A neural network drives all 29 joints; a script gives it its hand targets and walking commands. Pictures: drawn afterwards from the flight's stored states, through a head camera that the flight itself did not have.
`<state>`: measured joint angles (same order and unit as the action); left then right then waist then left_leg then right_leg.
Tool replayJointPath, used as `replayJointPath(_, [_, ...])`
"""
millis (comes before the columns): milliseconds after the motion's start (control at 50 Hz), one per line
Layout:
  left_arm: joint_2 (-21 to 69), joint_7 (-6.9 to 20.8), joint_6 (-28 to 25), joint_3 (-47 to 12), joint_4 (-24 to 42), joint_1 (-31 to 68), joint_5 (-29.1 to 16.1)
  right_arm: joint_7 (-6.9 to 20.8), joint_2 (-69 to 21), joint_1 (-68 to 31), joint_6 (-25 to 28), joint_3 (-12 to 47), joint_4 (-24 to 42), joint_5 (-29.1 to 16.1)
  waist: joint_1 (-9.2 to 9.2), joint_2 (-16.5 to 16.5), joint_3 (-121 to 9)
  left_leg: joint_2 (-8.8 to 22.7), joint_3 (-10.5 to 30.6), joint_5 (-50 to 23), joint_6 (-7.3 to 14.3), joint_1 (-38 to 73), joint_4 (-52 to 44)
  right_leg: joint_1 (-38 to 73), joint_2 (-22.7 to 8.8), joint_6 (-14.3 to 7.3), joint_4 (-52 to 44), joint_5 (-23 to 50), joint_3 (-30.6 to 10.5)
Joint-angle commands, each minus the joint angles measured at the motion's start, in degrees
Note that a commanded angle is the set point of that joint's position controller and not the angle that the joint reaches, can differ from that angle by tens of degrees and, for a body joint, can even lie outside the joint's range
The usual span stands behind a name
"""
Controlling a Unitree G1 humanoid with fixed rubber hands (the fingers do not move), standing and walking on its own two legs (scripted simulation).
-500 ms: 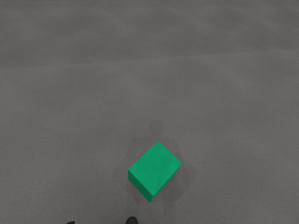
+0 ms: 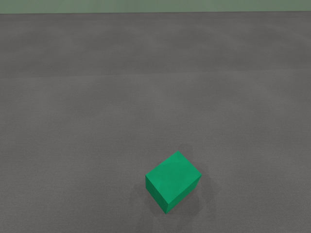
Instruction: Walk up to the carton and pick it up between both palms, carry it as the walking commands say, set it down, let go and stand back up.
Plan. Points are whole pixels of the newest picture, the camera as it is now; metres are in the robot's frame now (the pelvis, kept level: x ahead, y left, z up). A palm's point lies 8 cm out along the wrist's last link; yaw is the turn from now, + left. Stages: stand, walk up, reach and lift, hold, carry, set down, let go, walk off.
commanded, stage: walk up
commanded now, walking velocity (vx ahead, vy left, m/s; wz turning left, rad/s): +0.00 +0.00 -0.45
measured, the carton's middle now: (172, 181) +0.51 -0.10 -0.66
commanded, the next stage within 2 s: none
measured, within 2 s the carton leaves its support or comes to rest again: neither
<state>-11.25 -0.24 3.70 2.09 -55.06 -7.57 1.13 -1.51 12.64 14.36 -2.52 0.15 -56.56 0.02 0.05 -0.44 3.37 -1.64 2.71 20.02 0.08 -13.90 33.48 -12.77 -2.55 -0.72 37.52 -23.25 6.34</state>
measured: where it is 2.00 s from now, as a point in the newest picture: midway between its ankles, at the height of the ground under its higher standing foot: outside the picture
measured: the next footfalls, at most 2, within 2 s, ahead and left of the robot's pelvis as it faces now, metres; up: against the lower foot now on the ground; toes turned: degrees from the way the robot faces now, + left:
left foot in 0.68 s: -0.02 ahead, +0.06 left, +0.00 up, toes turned +8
right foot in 1.18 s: +0.14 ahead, -0.20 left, +0.00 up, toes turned +7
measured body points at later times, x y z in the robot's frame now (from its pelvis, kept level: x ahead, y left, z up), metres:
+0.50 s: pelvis +0.00 -0.06 +0.00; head +0.04 -0.09 +0.45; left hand +0.02 +0.20 -0.13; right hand +0.05 -0.29 -0.17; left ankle -0.08 +0.09 -0.68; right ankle -0.02 -0.13 -0.73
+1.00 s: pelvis +0.01 -0.04 +0.01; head +0.06 +0.00 +0.45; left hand +0.04 +0.20 -0.16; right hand +0.03 -0.30 -0.12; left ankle -0.06 +0.05 -0.73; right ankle +0.02 -0.23 -0.63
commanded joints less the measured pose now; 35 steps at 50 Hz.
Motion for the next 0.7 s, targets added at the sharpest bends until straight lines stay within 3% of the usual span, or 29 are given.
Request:
replayJointPath(0, [-6.76,0.27,-0.26,2.57,6.44,5.80,-1.41,-2.69,11.02,3.18,1.22,-4.55,1.08,1.73,-0.61,-7.29,-3.32,22.81,16.63,-38.65,7.81,12.84,-13.29,-20.42,0.06,2.59,20.90,-8.57,-6.37])
replayJointPath(20, [-6.72,0.53,0.42,2.32,4.91,6.23,-0.91,-2.62,9.70,1.98,1.30,-4.19,1.85,1.61,-0.55,-4.80,-1.93,20.83,13.49,-29.60,6.53,11.07,-14.26,-18.57,-2.04,2.17,20.62,-6.56,-7.67])
replayJointPath(40, [-5.74,0.25,-0.16,1.51,5.07,0.13,0.08,-2.18,9.06,-0.52,2.18,-4.70,3.04,2.53,-0.16,-8.90,-2.01,21.06,10.76,-26.56,8.56,9.01,-15.49,-17.73,-2.17,3.25,19.75,-5.20,-5.37])
replayJointPath(60, [-5.37,-0.31,-0.48,0.89,4.06,1.61,0.89,-1.67,7.21,3.30,2.26,-3.82,0.88,2.40,-2.20,-6.86,-2.53,18.77,15.10,-30.83,8.16,4.63,-15.88,-12.73,-1.62,2.80,13.18,-6.45,-5.34])
replayJointPath(80, [-6.43,-0.44,-0.65,1.30,4.78,2.15,-0.20,-1.15,7.87,3.79,2.79,-3.61,1.16,3.35,-1.88,-10.26,0.37,18.64,20.26,-35.47,9.11,-0.73,-16.29,-10.51,-0.04,2.94,13.75,-6.71,-4.80])
replayJointPath(100, [-8.26,-0.07,-0.62,2.08,5.38,1.68,0.46,-0.38,10.76,3.36,2.64,-4.83,0.85,3.43,-2.83,-7.65,-1.91,15.52,17.86,-30.38,7.70,-0.95,-16.45,-5.25,0.98,2.94,10.77,-6.24,-5.46])
replayJointPath(120, [-6.80,-0.44,-1.36,0.97,2.25,-3.70,0.22,-0.72,11.08,-1.31,2.70,-4.64,1.60,2.84,0.15,-11.04,-2.34,16.34,13.89,-25.56,7.13,-3.32,-14.58,-0.85,-1.39,2.22,1.06,0.14,-4.88])
replayJointPath(140, [-5.01,-0.67,-1.88,0.38,0.44,-6.50,0.50,-0.73,9.16,-2.01,2.43,-4.41,2.74,2.81,1.50,-5.15,-1.25,14.50,14.51,-21.08,5.40,-7.22,-12.61,2.89,-0.20,2.09,-6.46,6.52,-3.39])
replayJointPath(160, [-6.24,-0.78,-2.44,0.44,-0.35,-11.11,0.93,-0.57,6.70,-0.64,2.31,-4.33,2.35,2.81,3.38,-4.20,-2.64,11.08,11.41,-19.36,3.64,-8.84,-6.83,9.90,-1.40,1.32,-12.54,12.20,-4.43])
replayJointPath(200, [-12.02,-1.45,-3.43,0.85,-0.91,-11.84,1.93,-0.56,-0.25,2.73,1.50,-1.73,2.24,2.22,1.12,15.69,-4.12,0.58,-0.31,9.67,0.60,-14.89,11.51,8.79,-19.21,-2.21,-21.75,18.93,-23.88])
replayJointPath(220, [-12.98,-1.34,-3.07,0.72,-0.78,-11.18,1.34,-0.42,2.73,0.21,0.72,-2.44,2.21,1.87,2.88,9.20,-2.37,2.23,-0.42,12.14,0.08,-15.93,13.69,6.67,-19.54,-2.48,-22.49,14.53,-25.02])
replayJointPath(240, [-15.46,-1.01,-2.99,1.50,0.49,-6.94,0.97,-0.42,7.18,-2.48,0.61,-3.97,2.27,1.94,2.38,10.03,-1.32,2.81,2.38,11.87,-1.29,-15.93,16.04,4.25,-18.31,-3.54,-21.94,12.65,-24.93])
replayJointPath(260, [-9.99,-1.18,-3.55,0.43,0.73,-6.09,1.21,0.28,5.52,-1.48,0.60,-4.12,1.94,2.08,0.48,5.74,0.38,3.27,0.83,7.54,-1.36,-13.18,16.15,4.44,-15.56,-3.25,-22.84,18.27,-20.91])
replayJointPath(300, [-9.79,-1.72,-3.72,0.80,-0.78,-7.24,0.49,0.33,6.17,-1.20,0.45,-4.17,0.66,1.85,-0.03,11.58,-0.65,2.75,-0.33,5.67,-2.63,-12.29,16.59,5.16,-11.58,-2.89,-18.24,30.37,-16.91])
replayJointPath(320, [-8.19,-1.84,-3.87,0.26,-0.28,-10.33,0.87,-0.08,5.16,-4.01,0.49,-3.78,1.00,2.04,1.43,6.78,-2.73,2.74,-0.55,5.74,-1.82,-12.55,18.16,6.63,-13.21,-4.88,-16.55,36.33,-18.26])
replayJointPath(340, [-9.39,-2.46,-3.96,0.84,1.07,-6.34,0.59,0.57,5.01,0.42,0.66,-3.63,-0.34,2.32,-0.02,5.54,-4.69,2.64,-0.22,5.49,-1.81,-13.71,19.56,11.72,-14.90,-6.15,-15.08,36.89,-12.53])
replayJointPath(380, [-9.29,-2.26,-3.78,1.15,1.76,-9.50,1.06,0.69,4.65,-0.68,-0.45,-3.62,0.89,2.64,0.63,5.91,-1.86,3.15,-1.51,4.37,-1.98,-16.76,22.78,12.00,-14.51,-4.10,-15.65,42.70,-13.06])
replayJointPath(400, [-9.32,-2.31,-3.65,1.84,2.57,-9.98,0.90,0.77,3.68,-0.25,-0.13,-3.55,1.03,2.16,0.68,6.45,-4.67,2.96,-1.16,5.65,-2.27,-15.35,23.40,12.07,-16.96,-5.59,-16.71,37.24,-11.70])
replayJointPath(440, [-7.69,-2.21,-3.40,1.49,0.03,-14.33,0.74,0.57,4.61,-2.56,-0.22,-4.01,2.52,2.68,1.55,7.31,-3.85,3.02,-1.75,5.40,-2.68,-14.04,23.52,10.03,-14.88,-7.46,-15.51,44.64,-11.95])
replayJointPath(460, [-8.53,-1.95,-3.52,1.10,0.00,-13.44,0.79,0.29,5.43,-3.66,0.20,-3.74,2.72,2.61,1.95,11.41,-3.14,2.92,-0.05,7.07,-2.30,-13.40,19.70,11.19,-13.62,-7.64,-13.37,49.54,-12.17])
replayJointPath(500, [-9.04,-2.80,-3.30,1.34,1.20,-11.12,0.81,0.58,3.40,-2.71,0.62,-3.09,3.06,2.10,1.84,8.94,-3.27,2.43,-1.66,7.59,-1.97,-14.08,16.12,14.49,-15.48,-6.91,-12.30,49.44,-8.77])
replayJointPath(520, [-10.11,-2.79,-2.95,2.63,2.01,-13.28,0.83,0.95,3.17,-1.56,0.22,-3.05,3.51,2.80,2.26,11.64,-3.59,2.50,-3.15,8.94,-2.13,-16.00,19.65,14.27,-16.97,-8.55,-11.45,47.40,-7.05])
replayJointPath(540, [-7.54,-2.46,-2.75,1.06,0.80,-16.75,1.39,-0.10,3.54,-5.12,0.38,-2.91,3.24,1.97,3.22,6.96,-3.54,2.86,-1.07,9.00,-1.56,-10.94,14.96,10.01,-15.48,-8.43,-13.51,45.83,-12.60])
replayJointPath(580, [-8.78,-2.90,-2.22,2.19,1.52,-12.26,1.31,0.36,2.23,-0.30,0.74,-3.04,2.47,2.80,1.28,5.94,-2.69,4.28,-2.01,10.47,-1.21,-10.76,11.12,6.46,-16.46,-10.31,-12.16,35.04,-8.12])
replayJointPath(600, [-8.74,-2.11,-1.40,2.88,2.18,-12.00,1.70,-0.09,2.40,5.37,1.30,-2.59,2.31,2.87,-0.39,11.84,-3.67,5.02,-5.07,9.32,-0.07,-4.60,-0.39,3.95,-9.07,-9.10,-12.40,4.73,-3.80])
replayJointPath(620, [-9.69,-1.30,-1.00,1.40,2.38,-9.62,0.87,-0.22,4.71,0.52,1.56,-3.47,-0.03,2.58,-1.30,2.84,0.19,2.70,-6.21,0.39,-0.13,1.51,-6.04,-4.86,-8.26,-6.81,-10.49,12.92,-8.77])
replayJointPath(640, [-8.58,-1.04,-0.49,2.80,2.97,-8.82,1.46,-1.56,7.98,11.49,2.10,-4.52,-1.14,2.86,-4.56,1.23,-4.90,11.11,1.65,-12.63,1.00,11.02,-11.56,-8.69,-3.64,-3.40,3.39,11.12,2.61])
replayJointPath(660, [-3.37,-1.22,-1.10,0.57,5.63,-10.52,0.08,-1.72,12.73,9.06,2.06,-5.15,-0.03,4.33,-4.38,-22.79,-8.94,26.30,25.33,-27.53,8.61,23.76,-13.81,-27.82,1.26,0.24,15.43,-9.30,-2.81])
replayJointPath(680, [-8.74,-1.39,-0.54,2.50,6.29,-5.83,1.73,-2.21,15.68,13.25,2.09,-5.40,0.82,3.63,-4.74,-8.27,-3.75,33.08,30.58,-53.22,11.50,13.30,-10.44,-24.47,0.93,2.20,23.39,-15.87,-9.34])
